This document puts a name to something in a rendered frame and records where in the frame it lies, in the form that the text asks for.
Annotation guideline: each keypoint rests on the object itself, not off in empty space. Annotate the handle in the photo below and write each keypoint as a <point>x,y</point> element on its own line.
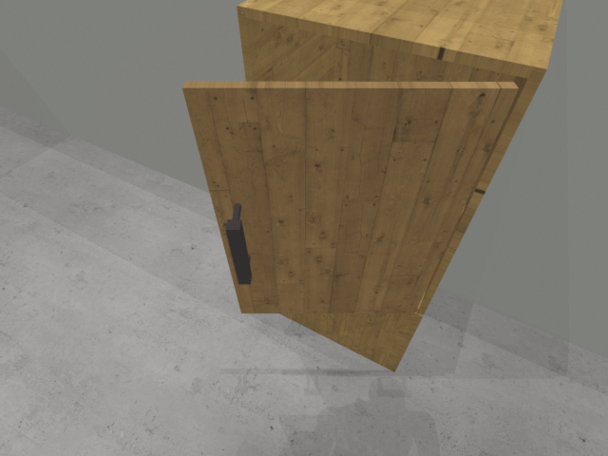
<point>237,243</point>

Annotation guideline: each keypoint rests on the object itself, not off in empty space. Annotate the cupboard door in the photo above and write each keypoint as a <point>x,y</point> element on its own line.
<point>349,191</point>

